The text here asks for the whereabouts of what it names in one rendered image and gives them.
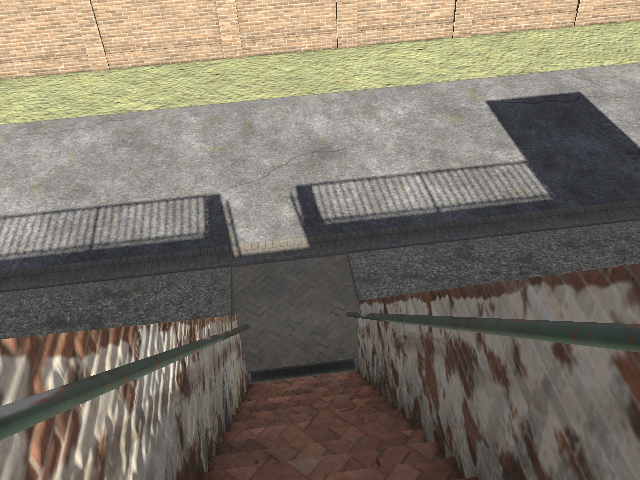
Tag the stairs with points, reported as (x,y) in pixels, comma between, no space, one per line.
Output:
(325,427)

